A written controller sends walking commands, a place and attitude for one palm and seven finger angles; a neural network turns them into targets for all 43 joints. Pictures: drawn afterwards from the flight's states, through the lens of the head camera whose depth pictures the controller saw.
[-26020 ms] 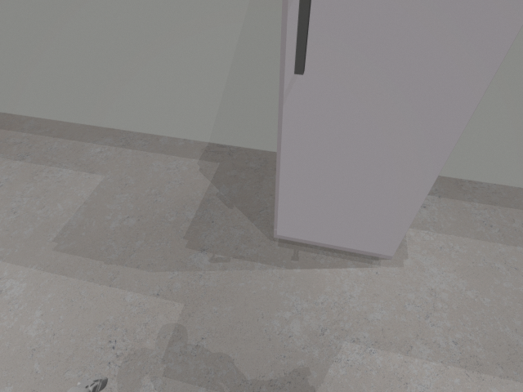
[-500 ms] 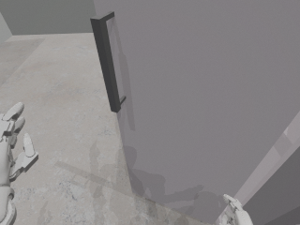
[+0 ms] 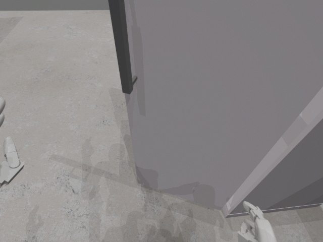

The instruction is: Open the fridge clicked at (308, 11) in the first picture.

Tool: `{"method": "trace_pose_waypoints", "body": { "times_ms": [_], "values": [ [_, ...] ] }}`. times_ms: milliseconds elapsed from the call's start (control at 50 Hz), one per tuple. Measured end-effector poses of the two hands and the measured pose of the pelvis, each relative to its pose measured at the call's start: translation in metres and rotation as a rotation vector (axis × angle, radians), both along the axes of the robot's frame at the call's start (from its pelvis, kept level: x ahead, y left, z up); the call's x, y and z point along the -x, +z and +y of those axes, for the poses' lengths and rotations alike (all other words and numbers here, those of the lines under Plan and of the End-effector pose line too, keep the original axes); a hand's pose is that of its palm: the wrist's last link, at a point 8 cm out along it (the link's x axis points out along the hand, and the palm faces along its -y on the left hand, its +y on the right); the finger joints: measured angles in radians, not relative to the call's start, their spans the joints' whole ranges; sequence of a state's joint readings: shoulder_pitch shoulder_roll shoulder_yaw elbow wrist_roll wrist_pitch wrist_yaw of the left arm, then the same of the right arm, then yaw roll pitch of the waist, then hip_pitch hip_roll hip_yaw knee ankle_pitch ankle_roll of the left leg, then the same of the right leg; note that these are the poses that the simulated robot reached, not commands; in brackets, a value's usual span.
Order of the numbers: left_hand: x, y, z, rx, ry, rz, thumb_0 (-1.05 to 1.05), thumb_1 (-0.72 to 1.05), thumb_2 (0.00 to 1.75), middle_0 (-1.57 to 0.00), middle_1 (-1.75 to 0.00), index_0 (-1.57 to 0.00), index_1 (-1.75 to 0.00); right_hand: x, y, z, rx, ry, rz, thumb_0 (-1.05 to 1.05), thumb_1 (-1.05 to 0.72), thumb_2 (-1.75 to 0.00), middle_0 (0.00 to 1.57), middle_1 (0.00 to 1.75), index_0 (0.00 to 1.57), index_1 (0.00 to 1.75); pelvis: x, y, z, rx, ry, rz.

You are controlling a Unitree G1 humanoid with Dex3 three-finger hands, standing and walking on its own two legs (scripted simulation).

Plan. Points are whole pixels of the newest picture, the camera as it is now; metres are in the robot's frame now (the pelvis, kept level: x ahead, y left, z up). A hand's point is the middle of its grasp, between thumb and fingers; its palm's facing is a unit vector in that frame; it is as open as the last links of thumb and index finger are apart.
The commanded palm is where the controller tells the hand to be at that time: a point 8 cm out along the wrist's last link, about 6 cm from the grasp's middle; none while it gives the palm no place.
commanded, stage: step back with the hand held close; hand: left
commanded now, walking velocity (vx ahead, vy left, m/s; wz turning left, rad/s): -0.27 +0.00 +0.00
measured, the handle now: (126, 42) +0.50 +0.14 +0.25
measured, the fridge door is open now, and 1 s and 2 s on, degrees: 66 66 66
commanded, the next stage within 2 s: stop stepping back and stand still in 0.92 s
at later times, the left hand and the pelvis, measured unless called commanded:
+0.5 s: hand out of the picture +0.14 +0.27 +0.17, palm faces +0.47 -0.76 -0.44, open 7.4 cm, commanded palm +0.07 +0.31 +0.19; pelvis -0.06 +0.00 -0.01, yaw +3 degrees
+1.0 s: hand out of the picture +0.11 +0.26 +0.18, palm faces +0.28 -0.88 -0.39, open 7.5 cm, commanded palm +0.02 +0.31 +0.19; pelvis -0.15 +0.03 +0.00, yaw -6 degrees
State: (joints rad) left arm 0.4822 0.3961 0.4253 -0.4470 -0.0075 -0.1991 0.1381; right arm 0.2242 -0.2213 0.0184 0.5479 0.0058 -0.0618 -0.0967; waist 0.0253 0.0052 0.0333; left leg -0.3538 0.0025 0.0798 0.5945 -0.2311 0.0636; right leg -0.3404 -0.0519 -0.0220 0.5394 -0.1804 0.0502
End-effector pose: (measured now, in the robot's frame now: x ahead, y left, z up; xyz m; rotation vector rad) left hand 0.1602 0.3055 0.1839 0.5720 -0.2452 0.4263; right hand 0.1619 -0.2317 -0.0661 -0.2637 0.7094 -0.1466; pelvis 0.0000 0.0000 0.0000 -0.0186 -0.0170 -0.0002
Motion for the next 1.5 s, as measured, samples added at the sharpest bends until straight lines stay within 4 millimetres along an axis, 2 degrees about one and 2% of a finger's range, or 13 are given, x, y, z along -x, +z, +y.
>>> {"method": "trace_pose_waypoints", "body": {
  "times_ms": [240,420,540,700,800,900,1000,1100,1200,1260,1320,1400,1500],
  "values": [
    [0.034,0.002,0.001,-0.017,-0.015,-0.096,0.01,0.88,0.89,-0.21,-0.30,-0.21,-0.30,0.031,-0.007,0.010,0.013,0.051,0.001,0.01,-0.90,-0.90,0.21,0.30,0.20,0.30,0.028,-0.006,0.003,0.019,0.037,-0.007],
    [0.061,0.006,0.004,-0.066,0.009,-0.095,0.01,0.89,0.89,-0.21,-0.30,-0.21,-0.30,0.034,-0.009,0.007,0.001,0.081,-0.015,0.01,-0.90,-0.90,0.21,0.30,0.20,0.30,0.046,-0.009,-0.004,0.017,0.052,0.006],
    [0.071,0.001,0.000,-0.035,-0.069,-0.109,0.01,0.88,0.89,-0.21,-0.30,-0.21,-0.30,0.045,-0.001,0.008,0.043,0.066,-0.010,0.01,-0.90,-0.90,0.21,0.30,0.20,0.30,0.064,-0.010,0.007,0.022,0.053,0.006],
    [0.102,0.021,0.026,-0.053,-0.005,-0.121,0.01,0.88,0.89,-0.21,-0.30,-0.21,-0.30,0.069,0.010,0.026,0.004,0.069,-0.022,0.01,-0.90,-0.90,0.21,0.30,0.20,0.30,0.086,0.005,0.010,0.089,0.064,0.042],
    [0.119,0.015,0.013,-0.031,-0.026,-0.125,0.01,0.89,0.89,-0.20,-0.30,-0.21,-0.30,0.081,0.002,0.034,-0.032,0.100,-0.042,0.01,-0.90,-0.90,0.21,0.30,0.20,0.30,0.108,-0.003,0.008,0.006,-0.057,0.096],
    [0.097,0.009,0.002,0.034,-0.151,-0.161,0.01,0.88,0.89,-0.20,-0.30,-0.21,-0.30,0.114,-0.003,0.034,-0.008,0.014,-0.018,0.01,-0.90,-0.90,0.21,0.30,0.21,0.30,0.119,-0.005,0.021,0.026,-0.088,0.043],
    [0.088,0.007,-0.002,0.045,-0.268,-0.104,0.01,0.89,0.89,-0.21,-0.30,-0.21,-0.30,0.159,0.017,0.028,0.002,-0.074,-0.055,0.01,-0.90,-0.90,0.21,0.30,0.20,0.30,0.153,0.003,0.027,0.036,-0.105,0.021],
    [0.134,0.014,-0.004,-0.013,-0.310,0.013,0.02,0.89,0.89,-0.21,-0.30,-0.21,-0.30,0.213,0.029,0.016,0.025,-0.121,-0.042,0.01,-0.90,-0.90,0.21,0.30,0.20,0.30,0.178,0.013,0.028,0.064,-0.095,0.044],
    [0.196,0.022,0.008,-0.083,-0.229,0.039,0.01,0.88,0.89,-0.21,-0.30,-0.21,-0.30,0.257,0.011,0.002,0.063,-0.110,0.055,0.01,-0.90,-0.90,0.21,0.30,0.20,0.30,0.207,0.006,0.032,0.001,-0.117,0.040],
    [0.211,0.018,0.028,-0.003,-0.113,-0.025,0.01,0.88,0.89,-0.21,-0.30,-0.22,-0.30,0.281,0.003,0.002,0.065,-0.135,0.117,0.01,-0.90,-0.90,0.21,0.30,0.20,0.30,0.212,0.011,0.037,-0.017,-0.115,0.031],
    [0.210,0.003,0.045,0.116,-0.004,-0.077,0.01,0.88,0.89,-0.21,-0.30,-0.21,-0.30,0.295,-0.001,0.007,0.073,-0.140,0.123,0.01,-0.90,-0.90,0.21,0.30,0.20,0.30,0.216,0.011,0.044,-0.025,-0.086,0.025],
    [0.205,-0.013,0.048,0.186,-0.022,-0.088,0.01,0.89,0.89,-0.20,-0.30,-0.21,-0.30,0.297,-0.006,0.021,0.072,-0.139,0.072,0.01,-0.90,-0.90,0.21,0.30,0.20,0.30,0.226,0.002,0.060,-0.013,-0.057,0.015],
    [0.212,-0.001,0.040,0.054,-0.144,-0.041,0.02,0.89,0.89,-0.20,-0.30,-0.20,-0.30,0.292,0.001,0.053,-0.011,-0.127,-0.027,0.01,-0.90,-0.90,0.21,0.30,0.20,0.30,0.239,0.003,0.062,-0.028,-0.075,-0.001]
  ]
}}
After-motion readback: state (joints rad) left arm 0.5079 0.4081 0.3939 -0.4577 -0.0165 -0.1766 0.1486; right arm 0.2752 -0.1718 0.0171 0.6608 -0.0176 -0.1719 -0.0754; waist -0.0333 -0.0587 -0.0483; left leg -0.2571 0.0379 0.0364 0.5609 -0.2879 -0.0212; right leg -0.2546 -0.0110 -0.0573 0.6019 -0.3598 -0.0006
